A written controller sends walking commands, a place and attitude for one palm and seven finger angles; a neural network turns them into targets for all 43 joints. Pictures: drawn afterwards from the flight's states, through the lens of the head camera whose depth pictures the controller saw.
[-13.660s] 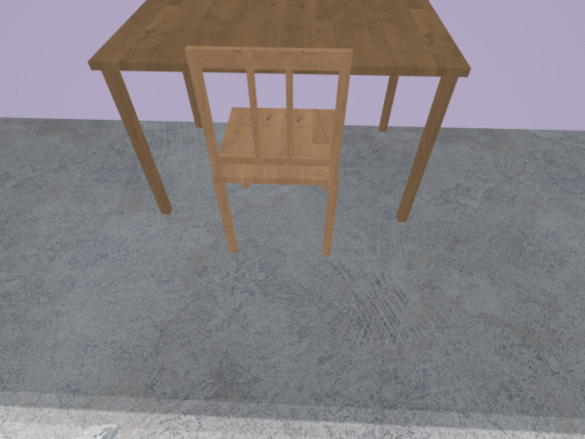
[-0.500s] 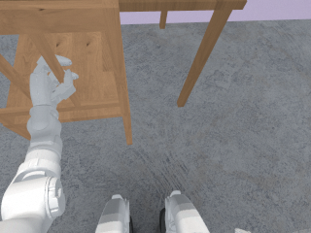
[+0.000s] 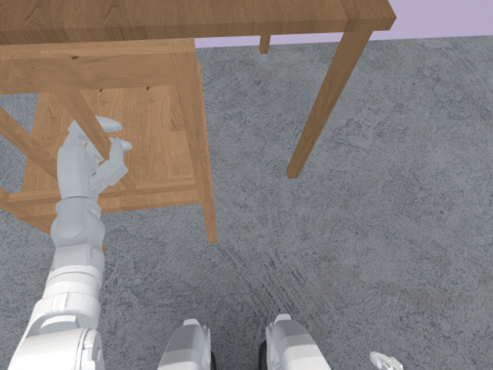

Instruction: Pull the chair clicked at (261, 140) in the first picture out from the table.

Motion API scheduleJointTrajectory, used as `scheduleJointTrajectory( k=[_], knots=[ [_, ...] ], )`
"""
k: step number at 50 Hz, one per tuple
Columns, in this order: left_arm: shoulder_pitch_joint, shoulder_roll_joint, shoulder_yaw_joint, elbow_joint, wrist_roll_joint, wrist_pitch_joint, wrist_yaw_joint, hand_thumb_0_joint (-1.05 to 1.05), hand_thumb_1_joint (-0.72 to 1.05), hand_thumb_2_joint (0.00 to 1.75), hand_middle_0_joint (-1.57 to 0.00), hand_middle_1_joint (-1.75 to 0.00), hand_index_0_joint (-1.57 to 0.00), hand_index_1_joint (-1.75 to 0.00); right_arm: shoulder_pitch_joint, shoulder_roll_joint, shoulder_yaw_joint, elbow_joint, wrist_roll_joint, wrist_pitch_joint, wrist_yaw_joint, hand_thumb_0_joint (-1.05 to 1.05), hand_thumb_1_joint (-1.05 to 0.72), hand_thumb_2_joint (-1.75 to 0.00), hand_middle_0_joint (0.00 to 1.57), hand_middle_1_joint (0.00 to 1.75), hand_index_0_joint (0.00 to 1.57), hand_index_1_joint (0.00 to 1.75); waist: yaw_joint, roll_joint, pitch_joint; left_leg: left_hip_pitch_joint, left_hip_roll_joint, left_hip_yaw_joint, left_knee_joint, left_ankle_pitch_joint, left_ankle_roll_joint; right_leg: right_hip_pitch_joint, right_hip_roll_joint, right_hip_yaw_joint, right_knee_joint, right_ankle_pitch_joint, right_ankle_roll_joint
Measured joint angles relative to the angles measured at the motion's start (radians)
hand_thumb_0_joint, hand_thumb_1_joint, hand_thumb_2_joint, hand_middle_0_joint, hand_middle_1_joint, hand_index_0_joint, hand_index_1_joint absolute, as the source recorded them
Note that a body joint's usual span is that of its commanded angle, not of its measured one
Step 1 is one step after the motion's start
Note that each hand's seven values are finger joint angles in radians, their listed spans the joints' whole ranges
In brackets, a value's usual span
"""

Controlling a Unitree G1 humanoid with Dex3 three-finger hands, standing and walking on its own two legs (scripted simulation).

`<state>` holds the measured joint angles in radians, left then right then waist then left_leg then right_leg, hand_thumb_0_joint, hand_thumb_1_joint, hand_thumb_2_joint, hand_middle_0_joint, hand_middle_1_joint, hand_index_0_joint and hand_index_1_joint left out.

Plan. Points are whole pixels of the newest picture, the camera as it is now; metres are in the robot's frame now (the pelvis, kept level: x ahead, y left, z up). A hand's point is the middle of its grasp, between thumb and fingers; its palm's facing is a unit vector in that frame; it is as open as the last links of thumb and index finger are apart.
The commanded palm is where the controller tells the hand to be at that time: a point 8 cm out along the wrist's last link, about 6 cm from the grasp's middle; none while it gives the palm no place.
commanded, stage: step backward, pulling the chair out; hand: left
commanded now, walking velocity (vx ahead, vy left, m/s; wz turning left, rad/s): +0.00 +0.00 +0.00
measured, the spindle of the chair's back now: (38, 154) +0.45 +0.32 +0.00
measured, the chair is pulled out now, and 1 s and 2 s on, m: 0.01 0.10 0.27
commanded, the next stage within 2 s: none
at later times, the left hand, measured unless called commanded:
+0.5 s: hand (122, 164) +0.42 +0.18 +0.03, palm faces +0.12 -0.98 -0.12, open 5.0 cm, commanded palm +0.39 +0.23 +0.03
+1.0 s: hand (137, 202) +0.36 +0.15 +0.03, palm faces +0.08 -0.99 -0.15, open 5.0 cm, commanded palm +0.34 +0.20 +0.03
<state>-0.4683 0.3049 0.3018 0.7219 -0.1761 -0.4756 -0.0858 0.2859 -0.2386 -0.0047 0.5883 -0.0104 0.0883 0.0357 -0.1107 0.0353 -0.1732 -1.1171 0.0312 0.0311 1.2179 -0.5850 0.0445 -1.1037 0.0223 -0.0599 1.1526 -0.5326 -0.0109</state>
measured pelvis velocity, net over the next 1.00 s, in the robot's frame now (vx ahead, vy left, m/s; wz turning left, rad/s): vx -0.02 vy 0.00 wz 0.03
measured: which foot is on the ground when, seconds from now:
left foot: down 0.00-1.00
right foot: down 0.00-1.00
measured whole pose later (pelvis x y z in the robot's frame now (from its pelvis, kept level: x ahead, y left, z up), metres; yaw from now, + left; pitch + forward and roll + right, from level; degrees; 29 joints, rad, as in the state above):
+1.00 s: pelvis -0.02 +0.00 +0.09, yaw +2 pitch +9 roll +0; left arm -0.54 0.23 0.12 1.05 -0.06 -0.22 0.07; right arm 0.24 -0.23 0.00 0.69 0.02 0.05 -0.10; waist -0.09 -0.02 0.07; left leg -0.47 -0.02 0.05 0.57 -0.26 0.05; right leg -0.49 -0.01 0.01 0.63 -0.31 0.00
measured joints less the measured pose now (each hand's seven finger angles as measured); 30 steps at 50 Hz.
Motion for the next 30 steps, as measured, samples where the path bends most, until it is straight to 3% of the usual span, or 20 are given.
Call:
scheduleJointTrajectory(
  k=[6,10,12,14,21,30],
  knots=[
    [0.042,-0.02,-0.017,-0.034,0.005,-0.018,-0.01,0.01,0.78,0.81,-0.41,-1.42,-0.4,-1.45,-0.013,0.001,-0.001,0.005,-0.001,-0.021,-0.005,0.01,-0.9,-0.9,0.2,0.29,0.2,0.3,0.012,-0.004,-0.003,0.013,-0.005,-0.005,-0.004,-0.006,-0.001,0.015,-0.003,-0.003,-0.002,-0.009,0.0],
    [0.005,-0.007,-0.082,-0.027,0.099,0.14,0.086,0.01,0.76,0.82,-0.43,-1.37,-0.41,-1.45,-0.034,0.018,0.004,-0.004,0.035,0.036,-0.065,0.01,-0.91,-0.9,0.2,0.29,0.2,0.3,0.021,-0.011,0.079,0.163,-0.022,-0.007,-0.114,0.037,0.014,0.166,-0.016,-0.004,-0.103,0.02,0.007],
    [-0.018,-0.013,-0.118,0.042,0.107,0.208,0.129,0.02,0.76,0.82,-0.41,-1.33,-0.42,-1.45,-0.024,0.021,0.015,-0.009,0.047,0.055,-0.089,0.01,-0.91,-0.9,0.2,0.29,0.2,0.3,0.022,-0.01,0.083,0.246,-0.034,-0.006,-0.211,0.072,0.003,0.251,-0.024,-0.002,-0.199,0.108,0.004],
    [-0.037,-0.035,-0.119,0.123,0.092,0.235,0.153,0.02,0.76,0.82,-0.36,-1.25,-0.43,-1.45,-0.015,0.019,0.027,-0.006,0.054,0.067,-0.103,0.01,-0.91,-0.9,0.2,0.29,0.2,0.3,0.02,-0.007,0.079,0.319,-0.038,-0.008,-0.305,0.112,0.003,0.325,-0.026,-0.003,-0.287,0.112,0.008],
    [-0.115,-0.045,-0.131,0.332,0.1,0.236,0.164,0.04,0.77,0.81,-0.3,-1.09,-0.47,-1.45,0.003,0.005,0.022,0.03,0.052,0.059,-0.126,0.01,-0.9,-0.9,0.2,0.3,0.2,0.3,0.005,-0.025,0.117,0.486,-0.034,-0.019,-0.507,0.233,-0.005,0.476,-0.017,-0.01,-0.456,0.253,0.022],
    [-0.099,-0.039,-0.146,0.333,0.107,0.219,0.132,0.03,0.77,0.8,-0.31,-1.1,-0.49,-1.45,0.024,-0.016,-0.011,0.09,0.034,0.018,-0.128,0.01,-0.9,-0.9,0.2,0.29,0.2,0.3,0.013,-0.02,0.19,0.583,-0.039,0.002,-0.587,0.251,0.001,0.587,-0.011,0.032,-0.571,0.247,0.019]
  ],
)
